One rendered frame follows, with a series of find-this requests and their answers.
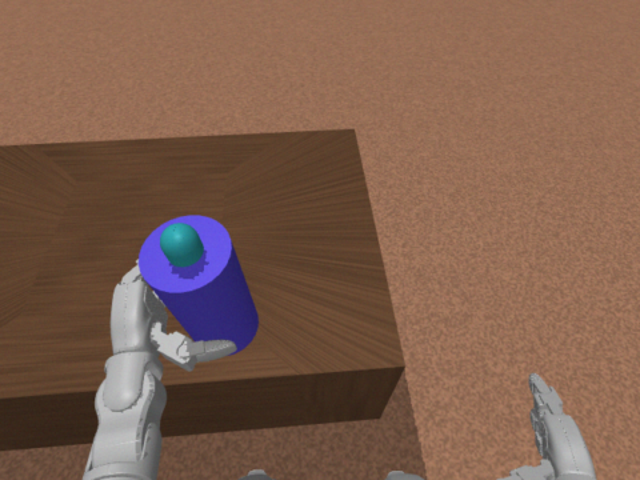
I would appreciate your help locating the left robot hand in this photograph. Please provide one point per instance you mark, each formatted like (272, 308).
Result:
(138, 322)

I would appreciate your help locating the bottle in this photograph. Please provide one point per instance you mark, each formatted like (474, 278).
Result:
(192, 266)

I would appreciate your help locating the right robot hand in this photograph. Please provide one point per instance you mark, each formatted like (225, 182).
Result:
(557, 438)

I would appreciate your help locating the left robot arm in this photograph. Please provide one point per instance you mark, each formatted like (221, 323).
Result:
(129, 404)

